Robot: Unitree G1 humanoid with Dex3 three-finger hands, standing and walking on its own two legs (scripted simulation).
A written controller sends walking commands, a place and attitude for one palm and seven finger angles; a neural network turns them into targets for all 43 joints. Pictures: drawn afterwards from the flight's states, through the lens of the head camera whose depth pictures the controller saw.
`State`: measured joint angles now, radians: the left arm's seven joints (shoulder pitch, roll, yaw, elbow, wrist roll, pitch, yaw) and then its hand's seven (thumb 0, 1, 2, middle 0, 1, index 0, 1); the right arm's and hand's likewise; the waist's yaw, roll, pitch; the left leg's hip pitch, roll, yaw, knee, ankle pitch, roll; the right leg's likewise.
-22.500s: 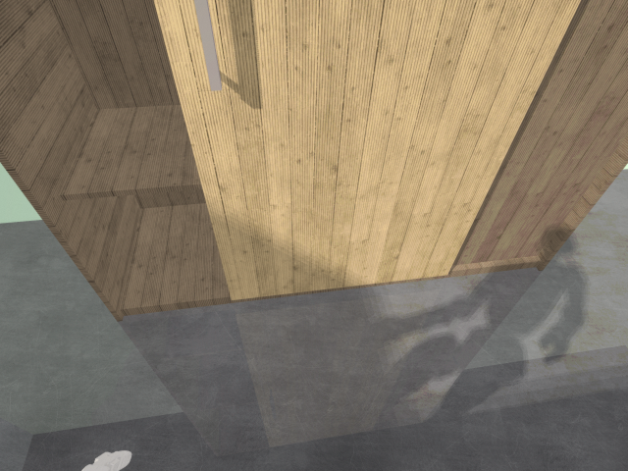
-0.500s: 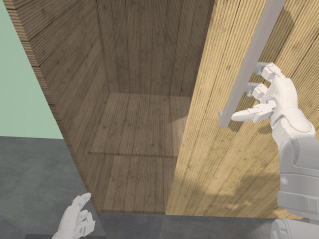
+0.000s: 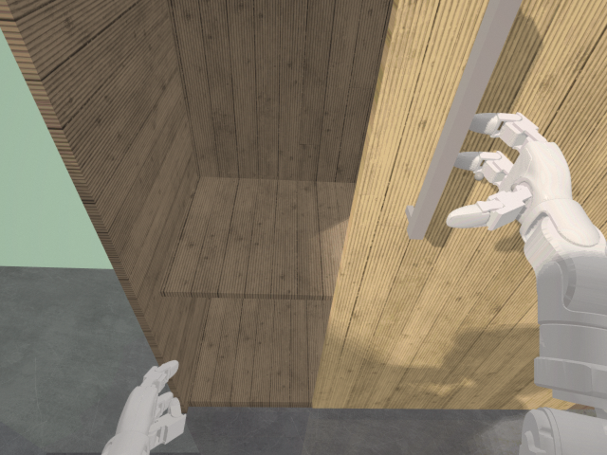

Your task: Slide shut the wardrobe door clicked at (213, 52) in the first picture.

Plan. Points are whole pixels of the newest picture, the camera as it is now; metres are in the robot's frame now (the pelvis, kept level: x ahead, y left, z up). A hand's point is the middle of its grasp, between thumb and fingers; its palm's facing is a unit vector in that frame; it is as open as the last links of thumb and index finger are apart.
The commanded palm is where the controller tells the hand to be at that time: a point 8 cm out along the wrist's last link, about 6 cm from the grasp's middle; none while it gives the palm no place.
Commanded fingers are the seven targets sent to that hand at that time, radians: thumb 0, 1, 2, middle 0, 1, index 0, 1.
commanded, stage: move the hooked fingers beside the handle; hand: right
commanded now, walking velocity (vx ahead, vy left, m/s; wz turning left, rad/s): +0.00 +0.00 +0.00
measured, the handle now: (448, 127) +0.43 -0.15 +0.27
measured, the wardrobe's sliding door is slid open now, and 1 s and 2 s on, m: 0.39 0.39 0.39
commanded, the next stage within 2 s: feel for the door with the fingertips in 1.26 s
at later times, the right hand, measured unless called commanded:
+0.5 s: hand (494, 178) +0.36 -0.19 +0.24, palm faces +0.02 +1.00 -0.05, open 14.0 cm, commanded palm +0.34 -0.25 +0.24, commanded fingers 0.00 0.50 -0.30 0.30 1.20 0.30 1.20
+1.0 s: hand (489, 176) +0.37 -0.19 +0.24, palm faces +0.02 +1.00 -0.04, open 14.0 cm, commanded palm +0.35 -0.25 +0.24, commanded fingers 0.00 0.50 -0.30 0.30 1.20 0.30 1.20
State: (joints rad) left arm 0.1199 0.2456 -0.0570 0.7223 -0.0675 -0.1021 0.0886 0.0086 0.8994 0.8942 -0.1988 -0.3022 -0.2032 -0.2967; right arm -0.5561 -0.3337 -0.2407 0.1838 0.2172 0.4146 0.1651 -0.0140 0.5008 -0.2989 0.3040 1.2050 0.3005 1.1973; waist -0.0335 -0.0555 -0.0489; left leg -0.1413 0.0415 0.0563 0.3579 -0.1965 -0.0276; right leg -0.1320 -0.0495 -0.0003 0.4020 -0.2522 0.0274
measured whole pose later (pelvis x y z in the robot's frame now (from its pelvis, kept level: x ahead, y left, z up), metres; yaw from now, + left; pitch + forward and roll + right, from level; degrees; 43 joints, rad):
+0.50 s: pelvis +0.00 +0.00 +0.00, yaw +0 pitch -1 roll +1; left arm 0.14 0.26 -0.05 0.71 -0.07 -0.12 0.08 0.01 0.90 0.89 -0.20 -0.30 -0.20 -0.30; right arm -0.51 -0.37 -0.29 0.15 0.23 0.40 0.20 -0.01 0.50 -0.30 0.30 1.20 0.30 1.20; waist -0.03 -0.06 -0.05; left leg -0.14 0.04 0.06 0.36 -0.20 -0.03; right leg -0.13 -0.05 0.00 0.40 -0.25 0.03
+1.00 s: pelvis +0.00 +0.00 +0.00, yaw +0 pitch -1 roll +1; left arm 0.14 0.26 -0.06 0.71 -0.07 -0.12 0.09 0.01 0.90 0.89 -0.20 -0.30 -0.20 -0.30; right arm -0.56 -0.37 -0.28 0.23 0.22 0.39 0.20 -0.01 0.50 -0.30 0.30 1.20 0.30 1.20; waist -0.02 -0.06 -0.05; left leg -0.15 0.04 0.06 0.37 -0.19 -0.03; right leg -0.14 -0.05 0.00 0.40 -0.25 0.03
